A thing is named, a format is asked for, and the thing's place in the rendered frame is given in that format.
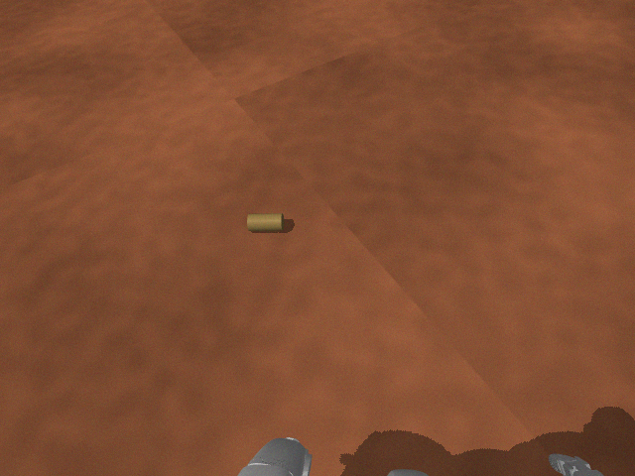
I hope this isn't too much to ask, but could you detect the can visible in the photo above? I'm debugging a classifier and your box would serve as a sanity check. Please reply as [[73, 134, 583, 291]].
[[247, 213, 284, 231]]

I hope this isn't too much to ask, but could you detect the right robot hand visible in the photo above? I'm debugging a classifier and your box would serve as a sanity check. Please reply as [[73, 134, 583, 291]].
[[549, 454, 603, 476]]

